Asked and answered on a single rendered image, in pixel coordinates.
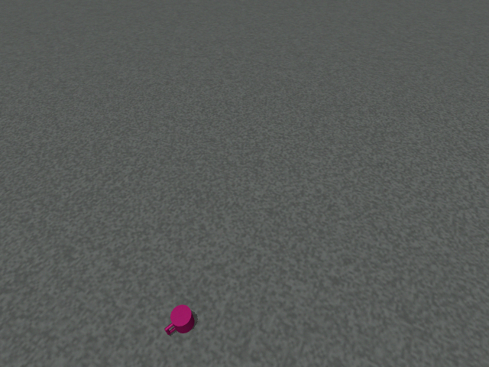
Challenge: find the mug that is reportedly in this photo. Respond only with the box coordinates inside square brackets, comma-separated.
[165, 305, 194, 335]

